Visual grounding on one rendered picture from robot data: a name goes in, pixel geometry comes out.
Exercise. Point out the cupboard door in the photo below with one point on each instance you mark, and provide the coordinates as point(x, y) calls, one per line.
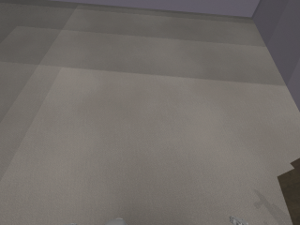
point(296, 164)

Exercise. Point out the robot right hand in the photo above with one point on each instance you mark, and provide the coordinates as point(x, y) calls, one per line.
point(237, 221)

